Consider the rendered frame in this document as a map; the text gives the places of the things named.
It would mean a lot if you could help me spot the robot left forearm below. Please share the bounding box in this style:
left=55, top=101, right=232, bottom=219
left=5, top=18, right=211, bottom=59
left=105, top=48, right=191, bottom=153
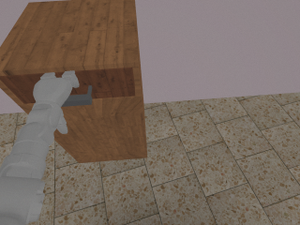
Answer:
left=0, top=100, right=62, bottom=180

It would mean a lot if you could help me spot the cabinet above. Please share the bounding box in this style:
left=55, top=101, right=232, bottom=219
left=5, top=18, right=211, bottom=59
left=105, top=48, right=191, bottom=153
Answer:
left=0, top=0, right=148, bottom=163

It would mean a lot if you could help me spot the left robot hand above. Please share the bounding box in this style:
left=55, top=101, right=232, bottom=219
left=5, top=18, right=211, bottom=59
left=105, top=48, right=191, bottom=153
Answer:
left=33, top=70, right=80, bottom=134

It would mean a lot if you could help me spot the left robot upper arm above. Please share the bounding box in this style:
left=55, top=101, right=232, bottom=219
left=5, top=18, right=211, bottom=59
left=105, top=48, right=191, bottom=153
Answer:
left=0, top=176, right=45, bottom=225

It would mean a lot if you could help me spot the drawer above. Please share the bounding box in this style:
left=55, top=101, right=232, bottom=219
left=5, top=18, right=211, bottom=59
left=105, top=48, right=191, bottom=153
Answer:
left=0, top=67, right=135, bottom=104

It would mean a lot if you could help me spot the handle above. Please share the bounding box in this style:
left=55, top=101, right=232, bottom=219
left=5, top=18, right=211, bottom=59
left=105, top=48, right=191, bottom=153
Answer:
left=62, top=85, right=93, bottom=107

